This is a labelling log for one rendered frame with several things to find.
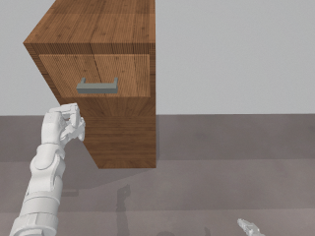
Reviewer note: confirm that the handle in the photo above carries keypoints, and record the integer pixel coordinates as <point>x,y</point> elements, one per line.
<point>84,87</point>

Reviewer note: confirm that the robot left forearm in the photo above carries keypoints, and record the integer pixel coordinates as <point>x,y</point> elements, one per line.
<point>38,216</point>

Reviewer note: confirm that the drawer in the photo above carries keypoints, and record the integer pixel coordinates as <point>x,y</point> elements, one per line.
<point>67,71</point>

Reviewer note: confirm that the right robot hand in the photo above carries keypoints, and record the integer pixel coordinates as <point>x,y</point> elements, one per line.
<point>250,228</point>

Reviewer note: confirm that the left robot hand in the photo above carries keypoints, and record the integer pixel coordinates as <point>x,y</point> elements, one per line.
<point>55,130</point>

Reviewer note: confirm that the cabinet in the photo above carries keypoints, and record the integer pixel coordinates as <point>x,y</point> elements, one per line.
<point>120,131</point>

